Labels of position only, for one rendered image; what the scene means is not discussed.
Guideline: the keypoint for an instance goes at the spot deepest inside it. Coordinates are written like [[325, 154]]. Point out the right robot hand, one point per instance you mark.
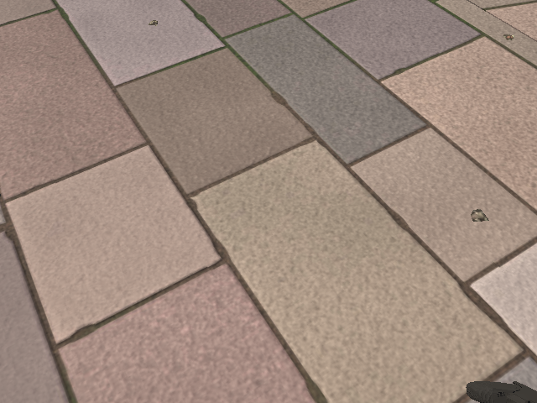
[[497, 392]]

